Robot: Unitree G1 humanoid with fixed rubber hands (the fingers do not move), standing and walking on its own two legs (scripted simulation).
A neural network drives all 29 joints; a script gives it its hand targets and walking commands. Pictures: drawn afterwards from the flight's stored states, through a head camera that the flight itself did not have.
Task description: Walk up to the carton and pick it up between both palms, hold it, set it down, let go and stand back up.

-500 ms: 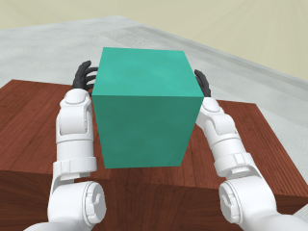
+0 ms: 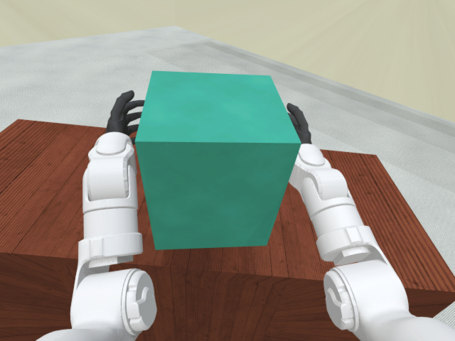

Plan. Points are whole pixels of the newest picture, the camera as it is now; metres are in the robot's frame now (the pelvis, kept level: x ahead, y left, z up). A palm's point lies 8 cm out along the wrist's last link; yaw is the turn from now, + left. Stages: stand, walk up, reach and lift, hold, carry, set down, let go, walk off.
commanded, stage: hold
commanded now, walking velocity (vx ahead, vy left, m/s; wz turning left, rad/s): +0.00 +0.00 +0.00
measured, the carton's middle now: (212, 163) +0.37 +0.00 +0.17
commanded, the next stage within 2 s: set down in 0.38 s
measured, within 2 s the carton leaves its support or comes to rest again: neither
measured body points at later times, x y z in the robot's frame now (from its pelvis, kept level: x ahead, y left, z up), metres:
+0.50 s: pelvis +0.00 +0.00 +0.00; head -0.07 +0.04 +0.44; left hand +0.38 +0.15 +0.23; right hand +0.37 -0.15 +0.22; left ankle +0.02 +0.10 -0.75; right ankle +0.00 -0.11 -0.75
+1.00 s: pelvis +0.02 +0.00 +0.00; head -0.01 +0.04 +0.45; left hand +0.41 +0.15 +0.17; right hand +0.39 -0.16 +0.15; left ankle +0.02 +0.10 -0.75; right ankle +0.00 -0.11 -0.75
